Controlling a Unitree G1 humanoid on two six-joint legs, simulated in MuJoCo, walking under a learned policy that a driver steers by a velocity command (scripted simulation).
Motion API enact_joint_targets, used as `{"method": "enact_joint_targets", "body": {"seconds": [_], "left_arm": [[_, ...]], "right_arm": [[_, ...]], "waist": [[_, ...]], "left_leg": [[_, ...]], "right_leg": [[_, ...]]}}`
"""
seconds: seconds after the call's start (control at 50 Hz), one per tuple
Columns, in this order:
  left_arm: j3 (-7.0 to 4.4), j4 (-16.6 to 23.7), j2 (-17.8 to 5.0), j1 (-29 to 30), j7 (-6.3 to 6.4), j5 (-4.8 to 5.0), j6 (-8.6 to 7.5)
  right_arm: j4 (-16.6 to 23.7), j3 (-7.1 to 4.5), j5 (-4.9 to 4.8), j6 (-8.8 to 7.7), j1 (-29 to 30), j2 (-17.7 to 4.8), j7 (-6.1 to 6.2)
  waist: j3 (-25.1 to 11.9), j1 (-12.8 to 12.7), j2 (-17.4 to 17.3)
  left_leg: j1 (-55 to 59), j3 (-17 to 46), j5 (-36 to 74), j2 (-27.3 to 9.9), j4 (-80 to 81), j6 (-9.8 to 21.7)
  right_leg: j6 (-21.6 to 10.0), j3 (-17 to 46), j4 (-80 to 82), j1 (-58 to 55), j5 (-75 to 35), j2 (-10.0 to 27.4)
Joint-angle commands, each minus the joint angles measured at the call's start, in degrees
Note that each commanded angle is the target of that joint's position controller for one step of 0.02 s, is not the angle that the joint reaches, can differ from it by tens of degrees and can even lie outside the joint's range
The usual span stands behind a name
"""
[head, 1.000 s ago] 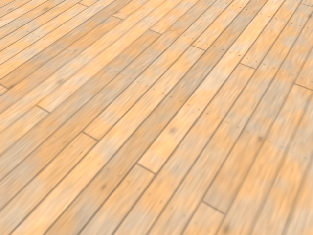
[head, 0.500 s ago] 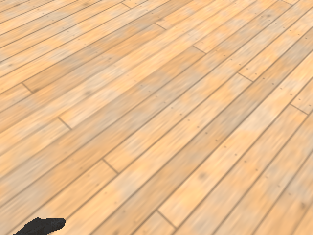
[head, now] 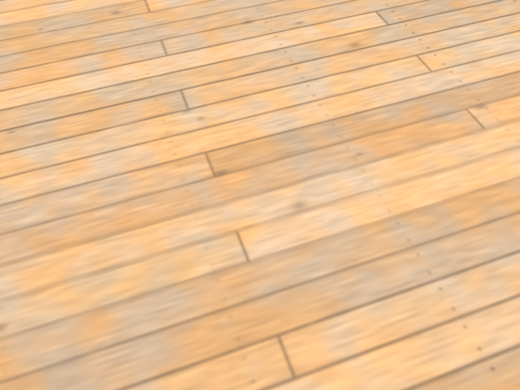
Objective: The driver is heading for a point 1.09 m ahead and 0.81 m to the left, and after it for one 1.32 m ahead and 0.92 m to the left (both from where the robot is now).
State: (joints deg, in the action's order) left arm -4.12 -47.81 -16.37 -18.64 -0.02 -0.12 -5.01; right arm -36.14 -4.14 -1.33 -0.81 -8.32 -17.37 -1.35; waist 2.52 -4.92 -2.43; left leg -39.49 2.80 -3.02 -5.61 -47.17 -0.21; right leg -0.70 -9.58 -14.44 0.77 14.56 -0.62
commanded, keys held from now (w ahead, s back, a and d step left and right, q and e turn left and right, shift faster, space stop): w+q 0.60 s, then w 0.40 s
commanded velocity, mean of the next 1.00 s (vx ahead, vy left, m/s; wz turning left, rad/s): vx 0.50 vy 0.00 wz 0.47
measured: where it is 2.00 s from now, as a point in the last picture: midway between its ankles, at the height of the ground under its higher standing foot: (152, 211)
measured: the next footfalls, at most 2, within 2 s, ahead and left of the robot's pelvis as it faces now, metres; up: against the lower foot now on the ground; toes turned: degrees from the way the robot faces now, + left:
left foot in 0.16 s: +0.26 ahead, +0.14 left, +0.00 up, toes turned +8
right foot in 0.64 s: +0.57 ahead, +0.01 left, +0.00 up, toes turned +26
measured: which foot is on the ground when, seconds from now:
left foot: up 0.00-0.14, down 0.16-0.66, up 0.68-1.00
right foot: down 0.00-0.16, up 0.18-0.62, down 0.64-1.00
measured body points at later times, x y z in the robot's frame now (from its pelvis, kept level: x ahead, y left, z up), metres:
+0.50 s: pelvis +0.28 +0.06 +0.00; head +0.31 +0.09 +0.45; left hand +0.42 +0.37 -0.08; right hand +0.42 -0.20 -0.09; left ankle +0.22 +0.13 -0.74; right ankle +0.50 -0.07 -0.69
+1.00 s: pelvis +0.54 +0.12 +0.00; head +0.57 +0.13 +0.45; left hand +0.41 +0.36 -0.12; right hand +0.84 +0.01 -0.08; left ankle +0.61 +0.33 -0.70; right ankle +0.54 -0.01 -0.74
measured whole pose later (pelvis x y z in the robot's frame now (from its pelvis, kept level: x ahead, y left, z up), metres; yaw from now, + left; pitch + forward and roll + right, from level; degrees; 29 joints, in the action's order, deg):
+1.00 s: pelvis +0.54 +0.12 +0.00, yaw +27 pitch +2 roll -2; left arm -2.8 -49.5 -16.1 -22.0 -0.9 0.9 -4.5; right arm -37.5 -2.3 -0.6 -3.3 -6.2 -15.8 -0.9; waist 1.5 -6.0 -2.1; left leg -35.4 2.8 -3.1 -4.6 -38.1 -0.1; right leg -1.4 -1.3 -14.2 2.7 13.2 -2.1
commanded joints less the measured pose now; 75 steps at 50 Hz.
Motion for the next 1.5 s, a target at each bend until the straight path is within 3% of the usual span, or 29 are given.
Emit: {"method": "enact_joint_targets", "body": {"seconds": [0.02, 0.1, 0.14, 0.16, 0.18, 0.2, 0.22, 0.24, 0.28, 0.36, 0.46, 0.56, 0.62, 0.64, 0.66, 0.68, 0.7, 0.76, 0.92, 1.06, 1.12, 1.14, 1.16, 1.18, 1.2, 1.26, 1.32, 1.42, 1.5], "left_arm": [[-2.25, 3.1, -10.1, 2.3, 0.34, 0.62, -0.3], [-3.08, 2.2, -12.8, 1.7, 0.51, 1.86, 1.07], [-3.34, 2.4, -13.9, 2.7, 0.94, 2.45, 1.88], [-2.61, 2.8, -12.2, 2.4, 1.23, 1.87, 1.82], [-0.12, 6.0, -4.7, -1.6, 0.69, -1.04, 1.0], [0.61, 7.3, -5.3, 0.4, 0.01, -0.32, -1.17], [-0.6, 8.9, -9.7, 7.1, -0.59, 2.13, -2.3], [-0.23, 9.7, -9.1, 8.7, -0.61, 2.3, -3.01], [-0.68, 8.5, -9.3, 7.5, 0.05, -0.02, -2.75], [-0.25, 8.4, -6.9, 7.5, 0.0, -0.94, -0.61], [1.09, 11.2, -4.1, 18.7, -0.61, -0.41, -0.76], [0.09, 12.5, -6.9, 21.4, -1.63, 0.56, -1.73], [-1.29, 10.4, -8.6, 12.9, -1.37, 0.38, -2.36], [-1.97, 9.4, -10.5, 6.3, -1.09, -0.67, -2.7], [-3.09, 8.4, -15.2, -0.7, -0.91, -1.7, -2.44], [-3.37, 5.7, -14.5, -4.6, -1.74, -0.14, -1.77], [-2.06, 6.6, -9.7, -1.8, -1.76, 0.72, -1.65], [-0.34, 6.8, -5.4, 5.2, -1.41, -0.58, -0.96], [-0.93, 3.6, -9.0, 2.1, -0.72, 0.88, -0.89], [-1.14, 0.0, -10.9, -3.5, -0.46, 1.84, 0.9], [-0.98, -0.2, -11.0, -2.2, 0.03, 1.78, 1.68], [0.08, 1.2, -8.7, -1.7, 0.33, 0.51, 1.49], [2.0, 3.4, -2.8, -6.5, 0.18, -0.41, 0.31], [1.28, 3.0, -6.4, -4.7, -0.15, 0.31, -1.03], [0.4, 4.6, -9.5, -0.6, -0.68, 1.76, -1.95], [0.25, 5.4, -8.3, 3.9, -0.52, -0.13, -2.11], [0.58, 6.1, -6.2, 4.1, -0.56, -0.68, -0.86], [1.66, 9.5, -3.9, 16.0, -0.86, -0.56, -0.89], [1.25, 11.5, -5.6, 21.0, -1.43, 0.42, -1.38]], "right_arm": [[5.6, 0.25, -0.12, -1.04, 6.4, -1.1, -1.18], [7.3, -0.8, 0.12, -0.71, 6.8, -3.3, -2.01], [4.9, -3.02, 0.22, -0.21, -4.2, -7.0, -1.63], [2.0, -4.97, -0.01, 0.28, -14.5, -10.5, -0.7], [1.5, -6.17, -0.59, 0.29, -16.3, -17.4, 0.32], [3.8, -5.06, -0.25, -0.9, -16.8, -15.9, -0.09], [3.0, -3.72, 0.27, -1.8, -15.5, -11.7, -0.57], [2.6, -3.2, 0.24, -2.32, -13.0, -10.3, -0.58], [3.7, -2.12, 0.71, -2.51, -6.1, -7.3, -0.26], [3.0, -2.12, 0.81, -2.88, -5.5, -7.8, 0.96], [0.7, -2.47, 0.25, -2.21, -9.5, -9.1, 2.29], [-1.4, -2.48, -0.3, -1.65, -12.5, -8.7, 2.58], [-1.5, -2.0, 0.12, -1.13, -11.3, -6.8, 2.59], [-1.3, -0.76, 0.64, -1.29, -12.1, -3.5, 2.36], [-0.9, 0.36, 0.05, -1.68, -19.3, -0.1, 2.37], [-1.0, 0.44, -1.02, -2.11, -21.8, -2.1, 2.51], [-1.5, -0.74, -1.24, -2.08, -16.8, -7.0, 2.54], [0.7, -0.94, 0.75, -2.19, -6.7, -6.3, 2.23], [2.2, 1.29, 1.06, -3.2, 1.0, -0.8, 0.83], [4.7, 1.03, 0.13, -3.9, 9.5, -2.4, -0.7], [0.9, -1.27, 0.74, -3.82, -2.8, -6.6, -0.3], [-1.2, -2.47, 1.03, -3.46, -12.6, -10.0, 0.24], [-2.0, -3.62, 1.35, -2.95, -16.6, -16.0, 0.41], [-2.2, -2.49, 0.22, -2.83, -17.4, -11.6, 0.17], [-1.7, -1.54, 0.32, -3.06, -13.4, -9.2, 0.05], [-0.5, -0.48, 1.59, -3.35, -5.9, -5.6, -0.07], [-0.8, -0.87, 1.02, -3.59, -5.1, -6.2, 0.51], [-3.1, -2.0, 0.37, -3.29, -9.4, -9.0, 1.97], [-4.9, -2.19, -0.39, -2.8, -13.6, -9.3, 2.33]], "waist": [[1.7, -0.1, 5.5], [0.6, 2.2, 7.3], [-6.0, 9.2, 7.5], [-11.1, 14.1, 5.0], [-15.2, 9.8, -10.8], [-25.5, 10.5, -9.3], [-18.8, 12.4, -4.0], [-12.1, 10.4, -2.2], [-6.7, 5.4, 0.3], [-4.9, 3.6, -0.3], [-2.1, 7.8, -1.9], [-1.9, 8.2, -3.4], [-4.3, 3.6, -5.1], [-10.4, 0.9, -2.2], [-19.2, 2.0, 10.8], [-20.2, 1.9, 21.5], [-12.0, 0.5, 13.3], [-1.5, 2.8, 7.0], [-1.1, 1.9, 7.0], [0.8, 0.5, 7.5], [-6.9, 8.0, 6.4], [-14.4, 12.0, 2.8], [-20.2, 9.8, -12.1], [-22.0, 11.1, -11.7], [-13.6, 10.5, -8.4], [-4.9, 5.8, -1.4], [-3.9, 3.7, -2.1], [-0.8, 7.1, -1.0], [-0.7, 8.3, -1.2]], "left_leg": [[1.2, -2.7, 3.8, 0.4, 6.8, 1.0], [6.5, -6.9, -5.1, 4.0, 11.0, 4.7], [22.0, -9.5, -6.3, 8.7, 14.2, 8.0], [38.9, -6.0, -3.9, 8.7, 16.2, 10.4], [59.2, 21.6, -8.0, -6.5, 17.7, 18.7], [64.7, 45.9, -17.9, -13.7, 27.5, 25.2], [60.7, 38.5, -16.6, -12.1, 30.0, 21.4], [52.4, 30.9, -12.4, -9.8, 30.3, 19.5], [38.1, 21.5, -0.8, -5.6, 31.4, 16.9], [27.9, 15.5, 8.2, -2.8, 34.1, 17.4], [24.1, 12.2, 0.1, 0.9, 33.3, 13.5], [29.0, 19.3, -5.5, -1.9, 27.7, 11.8], [30.2, 20.4, -1.6, -0.4, 19.9, 9.4], [27.2, 17.0, -2.4, 2.6, 8.7, 7.5], [11.2, 9.5, -16.7, 10.0, -10.5, 3.0], [-1.7, 7.5, -31.2, 10.6, -22.7, 1.4], [-5.7, 9.3, -27.0, 7.6, -27.1, 1.3], [-2.0, 5.7, -17.2, 2.5, -20.9, 1.7], [3.2, -0.1, -2.2, 0.4, 3.9, 0.1], [8.9, -1.9, 0.2, 3.1, 16.6, 1.9], [28.1, -5.0, -1.1, 6.3, 20.9, 5.5], [43.5, 2.7, -0.6, -0.6, 18.8, 8.6], [61.1, 29.4, -9.6, -13.5, 23.2, 17.8], [61.9, 40.3, -17.5, -14.8, 29.2, 19.7], [55.9, 33.4, -17.7, -13.0, 30.2, 17.7], [37.3, 20.3, -2.7, -6.6, 33.7, 15.2], [30.1, 16.4, 2.7, -4.9, 36.6, 16.5], [24.3, 11.4, 0.3, -1.3, 36.8, 13.6], [26.9, 15.2, -4.1, -2.8, 33.4, 12.1]], "right_leg": [[-7.9, 3.9, 5.4, 0.0, -18.8, 15.2], [-6.1, 0.2, -2.1, -5.7, -39.7, 16.8], [-4.3, -2.5, -18.3, -3.8, -53.8, 15.3], [-2.1, -3.2, -32.9, 6.5, -45.8, 13.2], [1.5, -2.3, -54.5, 32.4, 3.1, 4.8], [1.8, 12.1, -64.7, 41.5, 20.9, -1.1], [0.9, 15.0, -65.3, 46.9, 15.6, 2.0], [0.1, 14.3, -60.8, 46.5, 10.4, 4.2], [0.9, 14.5, -52.4, 39.0, 4.4, 7.5], [4.1, 12.9, -44.1, 34.0, -0.8, 6.8], [5.3, 12.5, -22.9, 30.1, -17.5, 2.9], [3.4, 15.0, -14.9, 26.0, -16.1, 1.3], [0.1, 12.9, -11.5, 15.5, -11.1, 1.0], [-2.9, 17.1, -12.4, 3.9, -10.2, 6.4], [-11.1, 37.0, -11.0, -16.2, -3.1, 18.6], [-15.4, 57.5, -2.8, -20.4, 14.8, 24.3], [-13.3, 53.6, -0.6, -14.2, 22.0, 22.3], [-10.5, 34.0, 1.4, 3.2, 4.4, 15.3], [-11.4, 19.1, 6.4, 6.4, -13.7, 12.3], [-9.0, 16.9, 3.3, 0.9, -17.6, 15.1], [-5.9, 11.8, -12.1, 1.5, -36.1, 11.9], [-3.6, 8.9, -26.9, 10.4, -28.1, 9.4], [0.7, 6.6, -48.0, 33.1, 1.6, -0.2], [0.6, 13.7, -56.2, 41.3, 17.4, -0.1], [-0.1, 14.3, -58.1, 46.1, 13.8, 2.9], [0.4, 13.8, -48.7, 39.2, 3.5, 7.3], [2.6, 12.9, -42.2, 34.9, 0.5, 6.7], [4.1, 12.7, -22.1, 30.0, -16.9, 3.5], [3.4, 14.5, -15.5, 26.1, -19.2, 1.9]]}}
Over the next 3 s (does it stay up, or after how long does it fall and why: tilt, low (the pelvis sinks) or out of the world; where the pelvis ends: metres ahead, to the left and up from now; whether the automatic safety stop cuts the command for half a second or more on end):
stays up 1.12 0.80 -0.01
